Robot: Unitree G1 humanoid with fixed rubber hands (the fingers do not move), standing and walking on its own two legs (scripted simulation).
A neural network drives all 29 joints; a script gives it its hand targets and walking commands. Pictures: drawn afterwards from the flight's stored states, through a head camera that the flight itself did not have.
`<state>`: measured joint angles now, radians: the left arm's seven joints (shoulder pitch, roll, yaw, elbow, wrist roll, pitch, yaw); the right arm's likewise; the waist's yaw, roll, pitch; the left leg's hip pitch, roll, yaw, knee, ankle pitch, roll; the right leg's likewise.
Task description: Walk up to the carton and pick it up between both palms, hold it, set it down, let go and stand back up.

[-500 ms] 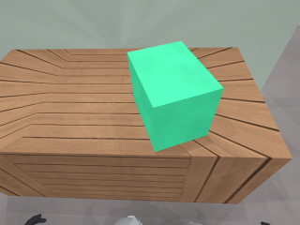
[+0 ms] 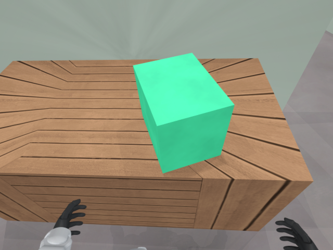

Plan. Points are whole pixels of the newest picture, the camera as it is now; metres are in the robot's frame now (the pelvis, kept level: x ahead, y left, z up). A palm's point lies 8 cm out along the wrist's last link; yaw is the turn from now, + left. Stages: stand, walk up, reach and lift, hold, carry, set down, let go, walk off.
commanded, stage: reach and lift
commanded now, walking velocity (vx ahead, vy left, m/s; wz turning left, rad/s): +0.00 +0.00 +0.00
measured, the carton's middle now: (177, 111) +0.56 +0.00 -0.02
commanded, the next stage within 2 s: none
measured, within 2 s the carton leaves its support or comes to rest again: neither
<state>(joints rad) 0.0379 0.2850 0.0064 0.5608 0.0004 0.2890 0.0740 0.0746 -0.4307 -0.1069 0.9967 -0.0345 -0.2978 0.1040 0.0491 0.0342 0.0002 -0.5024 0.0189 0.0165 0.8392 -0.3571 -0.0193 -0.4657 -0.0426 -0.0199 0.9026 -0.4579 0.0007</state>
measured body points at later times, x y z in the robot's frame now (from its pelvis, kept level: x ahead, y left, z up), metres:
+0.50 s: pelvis -0.02 -0.05 +0.01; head -0.01 -0.08 +0.46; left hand +0.14 +0.23 -0.04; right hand +0.18 -0.30 -0.08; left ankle +0.05 +0.14 -0.70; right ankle +0.01 -0.11 -0.70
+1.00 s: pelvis +0.00 -0.04 +0.02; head +0.01 -0.06 +0.47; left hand +0.20 +0.18 -0.02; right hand +0.22 -0.32 -0.04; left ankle +0.05 +0.14 -0.70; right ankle +0.01 -0.11 -0.70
